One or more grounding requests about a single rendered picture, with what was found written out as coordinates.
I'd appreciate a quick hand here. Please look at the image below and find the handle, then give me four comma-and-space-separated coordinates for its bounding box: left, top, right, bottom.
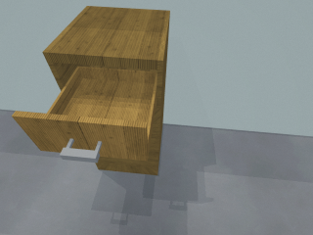
60, 138, 103, 163

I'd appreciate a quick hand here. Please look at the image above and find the drawer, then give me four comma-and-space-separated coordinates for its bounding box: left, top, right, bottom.
12, 66, 157, 162

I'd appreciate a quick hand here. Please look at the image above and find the cabinet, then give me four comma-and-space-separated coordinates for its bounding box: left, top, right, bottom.
42, 6, 170, 175

